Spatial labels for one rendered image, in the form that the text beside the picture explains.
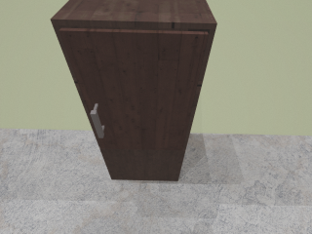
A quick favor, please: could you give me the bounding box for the handle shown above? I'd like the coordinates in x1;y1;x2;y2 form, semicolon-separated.
90;103;105;138

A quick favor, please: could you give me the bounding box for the cupboard door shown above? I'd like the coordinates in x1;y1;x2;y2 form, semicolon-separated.
58;27;209;151

